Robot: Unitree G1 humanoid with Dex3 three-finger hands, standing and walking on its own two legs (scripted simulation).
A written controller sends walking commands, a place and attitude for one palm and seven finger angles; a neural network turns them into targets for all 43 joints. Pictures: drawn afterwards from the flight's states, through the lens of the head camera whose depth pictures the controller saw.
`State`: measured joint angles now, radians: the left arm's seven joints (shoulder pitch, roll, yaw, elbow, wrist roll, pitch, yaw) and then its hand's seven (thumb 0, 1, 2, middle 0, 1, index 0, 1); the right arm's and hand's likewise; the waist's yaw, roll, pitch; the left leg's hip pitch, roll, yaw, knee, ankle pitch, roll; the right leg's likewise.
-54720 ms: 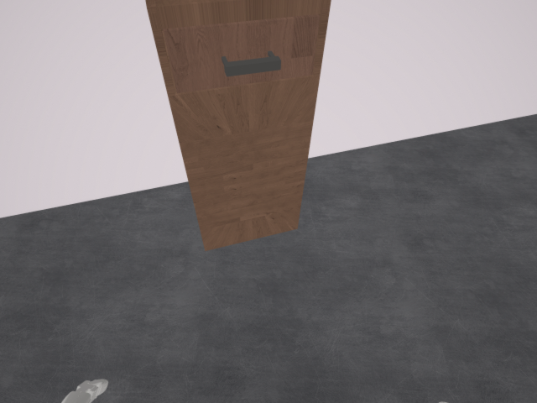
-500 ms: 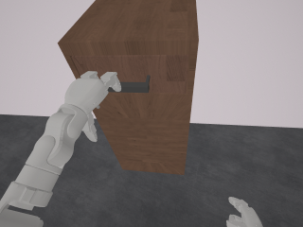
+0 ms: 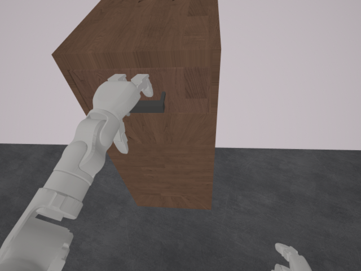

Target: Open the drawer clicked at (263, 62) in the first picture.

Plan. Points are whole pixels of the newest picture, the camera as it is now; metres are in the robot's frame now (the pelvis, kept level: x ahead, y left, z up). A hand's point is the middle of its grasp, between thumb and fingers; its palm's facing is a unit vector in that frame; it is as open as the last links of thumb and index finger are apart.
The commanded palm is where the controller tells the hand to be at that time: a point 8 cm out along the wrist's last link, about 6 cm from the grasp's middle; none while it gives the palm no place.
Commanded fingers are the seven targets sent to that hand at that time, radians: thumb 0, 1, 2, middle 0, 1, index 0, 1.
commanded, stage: move the hooked fingers above the handle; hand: left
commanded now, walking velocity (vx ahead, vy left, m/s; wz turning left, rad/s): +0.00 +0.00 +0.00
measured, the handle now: (140, 101) +0.53 +0.16 +0.08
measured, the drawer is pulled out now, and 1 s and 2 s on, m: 0.00 0.00 0.00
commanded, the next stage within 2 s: none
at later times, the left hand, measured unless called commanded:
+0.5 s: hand (154, 89) +0.49 +0.10 +0.15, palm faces +0.11 -0.14 -0.98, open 13.8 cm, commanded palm +0.46 +0.18 +0.20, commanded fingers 0.00 -0.50 0.30 -0.30 -1.20 -0.30 -1.20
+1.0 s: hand (143, 110) +0.44 +0.12 +0.13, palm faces -0.04 -0.06 -1.00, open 13.8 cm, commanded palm +0.46 +0.17 +0.20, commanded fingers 0.00 -0.50 0.30 -0.30 -1.20 -0.30 -1.20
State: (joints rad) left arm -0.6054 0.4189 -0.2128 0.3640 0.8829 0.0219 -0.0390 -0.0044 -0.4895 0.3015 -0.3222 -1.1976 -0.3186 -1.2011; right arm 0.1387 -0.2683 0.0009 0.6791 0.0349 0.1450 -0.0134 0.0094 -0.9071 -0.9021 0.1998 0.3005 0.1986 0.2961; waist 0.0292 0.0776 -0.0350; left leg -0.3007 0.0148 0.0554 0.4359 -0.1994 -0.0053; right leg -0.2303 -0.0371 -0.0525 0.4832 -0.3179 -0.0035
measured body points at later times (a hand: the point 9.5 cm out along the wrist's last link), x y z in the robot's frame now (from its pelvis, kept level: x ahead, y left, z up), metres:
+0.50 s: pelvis +0.01 +0.00 +0.00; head +0.06 -0.03 +0.44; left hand +0.48 +0.11 +0.20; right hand +0.08 -0.26 -0.15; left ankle +0.01 +0.13 -0.74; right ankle -0.05 -0.11 -0.74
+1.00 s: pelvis +0.00 +0.01 -0.01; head +0.04 +0.00 +0.44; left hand +0.44 +0.12 +0.18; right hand +0.14 -0.27 -0.12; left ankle +0.01 +0.13 -0.74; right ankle -0.05 -0.11 -0.74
